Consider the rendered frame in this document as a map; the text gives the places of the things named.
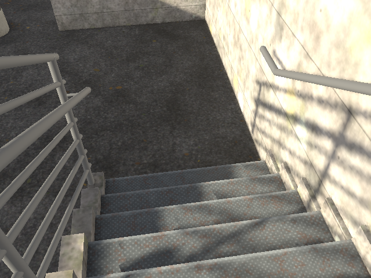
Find stairs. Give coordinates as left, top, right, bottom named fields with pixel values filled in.
left=86, top=160, right=371, bottom=278

